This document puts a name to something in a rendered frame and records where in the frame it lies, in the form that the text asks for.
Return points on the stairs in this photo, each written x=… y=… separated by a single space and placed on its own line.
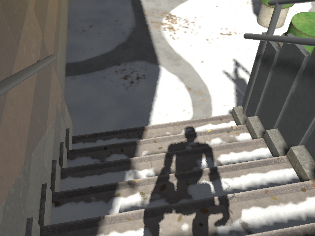
x=197 y=177

